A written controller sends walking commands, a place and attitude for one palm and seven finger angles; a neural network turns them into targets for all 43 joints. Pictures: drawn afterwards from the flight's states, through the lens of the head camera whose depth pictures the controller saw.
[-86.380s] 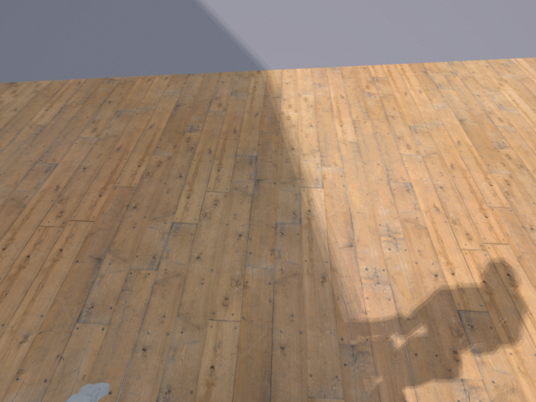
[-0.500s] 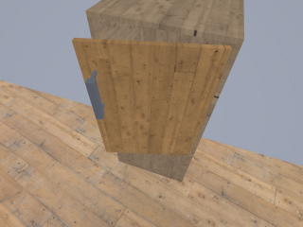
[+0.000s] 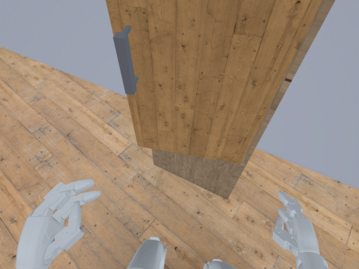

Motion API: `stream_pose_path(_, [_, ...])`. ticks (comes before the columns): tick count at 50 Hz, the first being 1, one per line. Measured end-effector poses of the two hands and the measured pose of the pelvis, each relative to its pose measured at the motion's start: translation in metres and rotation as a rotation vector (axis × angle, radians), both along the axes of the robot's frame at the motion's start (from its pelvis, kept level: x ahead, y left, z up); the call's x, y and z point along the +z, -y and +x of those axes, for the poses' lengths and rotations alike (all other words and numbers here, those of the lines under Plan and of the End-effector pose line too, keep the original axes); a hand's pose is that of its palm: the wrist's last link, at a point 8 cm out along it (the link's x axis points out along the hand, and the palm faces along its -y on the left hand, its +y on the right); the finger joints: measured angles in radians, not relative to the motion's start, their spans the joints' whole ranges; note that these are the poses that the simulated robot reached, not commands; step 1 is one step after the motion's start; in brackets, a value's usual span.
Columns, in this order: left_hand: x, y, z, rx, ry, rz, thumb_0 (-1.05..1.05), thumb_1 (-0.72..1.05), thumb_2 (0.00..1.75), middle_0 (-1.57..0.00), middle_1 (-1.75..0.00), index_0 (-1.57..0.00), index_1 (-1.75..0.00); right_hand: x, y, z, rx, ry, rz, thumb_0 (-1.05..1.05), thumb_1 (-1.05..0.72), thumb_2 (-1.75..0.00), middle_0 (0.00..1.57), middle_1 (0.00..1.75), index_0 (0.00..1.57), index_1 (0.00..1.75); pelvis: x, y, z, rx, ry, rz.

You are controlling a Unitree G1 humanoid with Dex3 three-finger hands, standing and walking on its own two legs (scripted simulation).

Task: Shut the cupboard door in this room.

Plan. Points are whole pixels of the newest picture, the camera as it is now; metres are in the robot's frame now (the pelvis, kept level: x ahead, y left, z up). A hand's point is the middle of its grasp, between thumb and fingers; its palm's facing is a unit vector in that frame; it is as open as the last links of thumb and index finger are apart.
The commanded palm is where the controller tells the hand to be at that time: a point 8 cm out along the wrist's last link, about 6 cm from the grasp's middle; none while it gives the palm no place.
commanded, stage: raise the hand and make a fist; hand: left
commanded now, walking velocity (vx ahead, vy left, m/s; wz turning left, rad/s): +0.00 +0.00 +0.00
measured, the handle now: (129, 61) +0.55 +0.21 +0.15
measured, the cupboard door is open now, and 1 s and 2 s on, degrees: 16 16 16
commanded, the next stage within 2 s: bring the fist close to the handle in 1.38 s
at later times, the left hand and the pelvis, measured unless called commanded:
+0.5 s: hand (88, 194) +0.22 +0.20 +0.10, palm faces -0.09 -1.00 -0.02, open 3.4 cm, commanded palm +0.20 +0.26 +0.11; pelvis +0.02 +0.03 +0.03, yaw -1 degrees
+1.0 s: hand (64, 161) +0.25 +0.23 +0.16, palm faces -0.01 -1.00 -0.06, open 3.1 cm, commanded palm +0.22 +0.28 +0.15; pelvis +0.02 +0.04 +0.06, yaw -1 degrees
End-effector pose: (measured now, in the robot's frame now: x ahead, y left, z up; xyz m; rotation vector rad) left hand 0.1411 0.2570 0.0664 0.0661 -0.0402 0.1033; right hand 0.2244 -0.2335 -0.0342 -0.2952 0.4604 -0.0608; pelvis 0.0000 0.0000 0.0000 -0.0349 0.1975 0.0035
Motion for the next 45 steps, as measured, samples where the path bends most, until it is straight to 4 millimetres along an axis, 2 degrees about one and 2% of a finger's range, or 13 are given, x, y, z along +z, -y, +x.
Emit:
stream_pose_path(2, [0.022, 0.008, 0.015, -0.053, 0.118, 0.012, 0.02, 0.90, 0.90, -0.56, -0.69, -0.55, -0.69, -0.011, -0.009, -0.006, 0.001, -0.015, 0.030, 0.01, -0.91, -0.90, 0.20, 0.30, 0.20, 0.30, -0.002, -0.001, -0.002, 0.004, 0.003, -0.008])
stream_pose_path(4, [0.033, 0.021, 0.035, -0.143, 0.155, 0.012, 0.02, 0.90, 0.90, -0.59, -0.73, -0.59, -0.73, -0.020, -0.017, -0.016, -0.015, -0.044, 0.068, 0.01, -0.91, -0.90, 0.20, 0.30, 0.20, 0.30, -0.001, -0.002, -0.004, 0.002, 0.003, -0.010])
stream_pose_path(7, [0.026, 0.038, 0.065, -0.277, 0.023, -0.010, 0.01, 0.90, 0.90, -0.65, -0.79, -0.65, -0.79, -0.027, -0.025, -0.039, -0.072, -0.110, 0.125, 0.02, -0.91, -0.90, 0.20, 0.30, 0.20, 0.30, 0.006, -0.004, -0.002, -0.011, 0.005, 0.003])
stream_pose_path(9, [0.016, 0.042, 0.076, -0.305, -0.117, -0.037, 0.01, 0.90, 0.90, -0.68, -0.83, -0.68, -0.83, -0.027, -0.025, -0.056, -0.120, -0.157, 0.150, 0.02, -0.91, -0.90, 0.20, 0.30, 0.20, 0.30, 0.014, -0.006, 0.003, -0.024, 0.012, 0.015])
stream_pose_path(12, [0.012, 0.031, 0.078, -0.219, -0.222, -0.070, 0.01, 0.89, 0.90, -0.74, -0.89, -0.74, -0.89, -0.022, -0.021, -0.077, -0.188, -0.214, 0.150, 0.02, -0.91, -0.90, 0.20, 0.30, 0.20, 0.30, 0.026, -0.010, 0.011, -0.044, 0.024, 0.028])
stream_pose_path(17, [0.040, -0.003, 0.064, -0.033, -0.094, -0.021, 0.02, 0.90, 0.90, -0.83, -0.99, -0.83, -0.99, -0.014, -0.010, -0.092, -0.207, -0.271, 0.084, 0.02, -0.91, -0.90, 0.20, 0.30, 0.20, 0.30, 0.034, -0.017, 0.020, -0.046, 0.027, 0.025])
stream_pose_path(20, [0.047, -0.010, 0.059, -0.045, -0.013, 0.002, 0.02, 0.90, 0.90, -0.89, -1.05, -0.88, -1.05, -0.013, -0.005, -0.088, -0.174, -0.277, 0.038, 0.02, -0.91, -0.90, 0.20, 0.30, 0.20, 0.30, 0.032, -0.022, 0.019, -0.031, 0.019, 0.014])
stream_pose_path(27, [0.032, 0.003, 0.067, -0.217, -0.083, -0.043, 0.01, 0.90, 0.90, -1.02, -1.19, -1.01, -1.19, 0.003, -0.015, -0.059, -0.154, -0.178, 0.014, 0.02, -0.91, -0.90, 0.20, 0.30, 0.20, 0.30, 0.033, -0.035, 0.015, -0.026, 0.025, -0.004])
stream_pose_path(35, [0.076, -0.023, 0.076, -0.096, 0.044, -0.020, 0.02, 0.89, 0.90, -1.16, -1.35, -1.16, -1.35, 0.031, -0.053, -0.029, -0.076, -0.065, 0.077, 0.02, -0.91, -0.90, 0.20, 0.30, 0.20, 0.30, 0.044, -0.043, 0.020, -0.022, 0.073, -0.009])
stream_pose_path(37, [0.078, -0.024, 0.077, -0.099, 0.033, -0.023, 0.02, 0.90, 0.90, -1.20, -1.39, -1.20, -1.39, 0.034, -0.061, -0.025, -0.051, -0.059, 0.089, 0.02, -0.91, -0.90, 0.20, 0.30, 0.20, 0.30, 0.047, -0.044, 0.020, -0.017, 0.082, -0.012])
stream_pose_path(40, [0.070, -0.020, 0.077, -0.136, -0.039, -0.035, 0.01, 0.90, 0.90, -1.24, -1.43, -1.24, -1.43, 0.036, -0.068, -0.024, -0.026, -0.062, 0.097, 0.02, -0.91, -0.90, 0.20, 0.30, 0.20, 0.30, 0.050, -0.046, 0.020, -0.012, 0.095, -0.013])
stream_pose_path(43, [0.064, -0.017, 0.078, -0.165, -0.097, -0.037, 0.01, 0.90, 0.90, -1.27, -1.46, -1.26, -1.46, 0.037, -0.070, -0.028, -0.020, -0.076, 0.091, 0.01, -0.91, -0.90, 0.20, 0.30, 0.20, 0.30, 0.053, -0.047, 0.019, -0.011, 0.106, -0.011])
stream_pose_path(45, [0.066, -0.019, 0.079, -0.160, -0.095, -0.032, 0.02, 0.90, 0.90, -1.28, -1.47, -1.28, -1.48, 0.037, -0.069, -0.032, -0.024, -0.090, 0.084, 0.02, -0.90, -0.90, 0.20, 0.30, 0.20, 0.30, 0.055, -0.046, 0.018, -0.012, 0.113, -0.010])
